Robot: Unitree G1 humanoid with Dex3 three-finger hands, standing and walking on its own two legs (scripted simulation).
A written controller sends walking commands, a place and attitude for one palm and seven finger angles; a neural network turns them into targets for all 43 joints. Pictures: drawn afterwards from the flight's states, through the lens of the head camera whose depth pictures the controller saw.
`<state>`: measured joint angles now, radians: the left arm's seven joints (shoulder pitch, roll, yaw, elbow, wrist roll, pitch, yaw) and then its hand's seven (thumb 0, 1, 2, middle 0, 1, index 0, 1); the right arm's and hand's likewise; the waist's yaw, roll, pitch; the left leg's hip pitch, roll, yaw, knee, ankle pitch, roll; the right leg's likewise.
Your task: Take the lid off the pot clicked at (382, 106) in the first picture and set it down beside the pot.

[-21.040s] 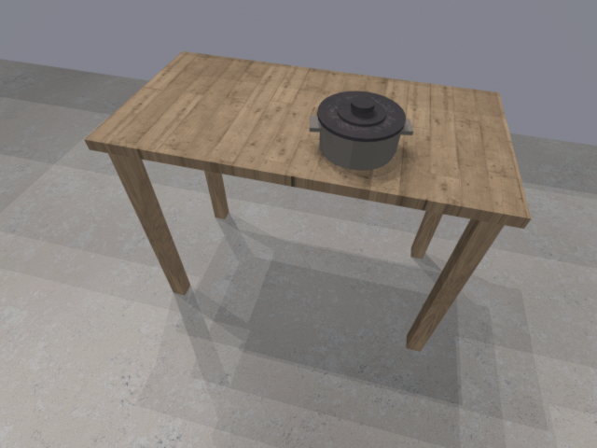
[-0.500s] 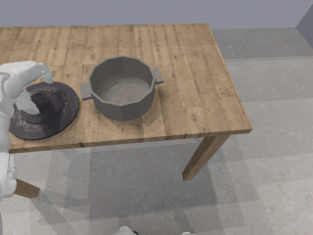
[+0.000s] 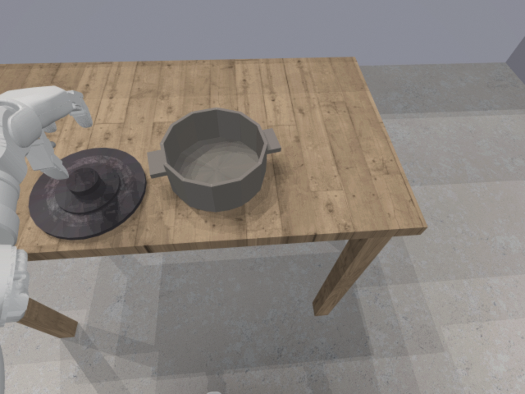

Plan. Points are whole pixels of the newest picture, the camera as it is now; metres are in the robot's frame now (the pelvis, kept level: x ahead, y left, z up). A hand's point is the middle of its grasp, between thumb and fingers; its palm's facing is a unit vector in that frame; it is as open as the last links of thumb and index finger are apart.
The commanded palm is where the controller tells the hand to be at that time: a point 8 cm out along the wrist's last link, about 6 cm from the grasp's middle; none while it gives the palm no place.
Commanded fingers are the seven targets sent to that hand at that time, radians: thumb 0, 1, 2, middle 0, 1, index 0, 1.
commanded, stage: raise the empty hand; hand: left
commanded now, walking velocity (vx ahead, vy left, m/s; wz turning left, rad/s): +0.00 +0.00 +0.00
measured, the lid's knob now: (83, 181) +0.46 +0.30 +0.01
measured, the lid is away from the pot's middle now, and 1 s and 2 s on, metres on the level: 0.23 0.23 0.23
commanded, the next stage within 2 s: draw the hand back to the body in 0.72 s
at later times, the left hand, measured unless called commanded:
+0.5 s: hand (28, 110) +0.47 +0.30 +0.17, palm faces -0.33 -0.09 -0.94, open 11.1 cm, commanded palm +0.47 +0.30 +0.23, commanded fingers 0.00 -0.01 0.64 -0.34 -0.87 -0.34 -0.87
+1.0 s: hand (34, 107) +0.45 +0.28 +0.18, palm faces -0.32 -0.05 -0.94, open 11.1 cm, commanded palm +0.44 +0.29 +0.24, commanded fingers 0.00 -0.01 0.64 -0.34 -0.87 -0.34 -0.87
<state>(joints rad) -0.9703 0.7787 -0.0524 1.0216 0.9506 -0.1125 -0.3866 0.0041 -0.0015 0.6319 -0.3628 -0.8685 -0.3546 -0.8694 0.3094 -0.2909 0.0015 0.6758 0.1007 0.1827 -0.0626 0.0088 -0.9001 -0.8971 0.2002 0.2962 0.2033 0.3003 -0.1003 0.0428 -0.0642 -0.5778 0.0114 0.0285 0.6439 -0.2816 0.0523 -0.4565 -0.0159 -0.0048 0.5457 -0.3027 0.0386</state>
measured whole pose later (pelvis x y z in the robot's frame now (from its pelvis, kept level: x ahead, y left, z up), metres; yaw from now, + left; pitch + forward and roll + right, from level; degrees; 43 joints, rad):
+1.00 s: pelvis +0.00 -0.01 +0.01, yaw +1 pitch +9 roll -2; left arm -1.02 0.78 -0.07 0.89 0.94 -0.04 -0.48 0.00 0.00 0.63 -0.36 -0.87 -0.36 -0.87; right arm 0.26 -0.29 0.00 0.64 0.10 0.20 -0.03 0.01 -0.90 -0.90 0.20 0.30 0.20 0.30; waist -0.09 0.05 -0.04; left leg -0.46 0.00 0.02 0.53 -0.23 0.05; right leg -0.35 -0.03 -0.01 0.45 -0.26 0.04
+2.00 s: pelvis +0.02 -0.05 +0.02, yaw +0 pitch -1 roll +0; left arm -0.14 0.41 0.35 0.06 -0.09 -0.06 0.08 0.01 0.45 0.77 -0.28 -0.58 -0.27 -0.58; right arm 0.18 -0.27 0.01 0.66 0.05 -0.03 -0.06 0.02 -0.90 -0.90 0.20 0.30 0.20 0.30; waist 0.02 0.05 0.02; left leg -0.16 0.04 0.03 0.42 -0.24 -0.02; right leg -0.07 0.01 -0.01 0.39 -0.29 -0.01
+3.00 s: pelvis +0.00 -0.02 +0.02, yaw +0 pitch -5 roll -1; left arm 0.51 0.33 0.29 -0.48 -0.09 -0.10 0.08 0.02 0.89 0.90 -0.21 -0.30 -0.20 -0.30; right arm 0.16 -0.22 0.03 0.63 0.01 -0.11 -0.06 0.02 -0.90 -0.90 0.20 0.30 0.20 0.30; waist 0.06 0.05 0.03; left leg -0.12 0.02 0.03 0.42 -0.22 0.01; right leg -0.01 0.00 -0.01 0.33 -0.24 0.02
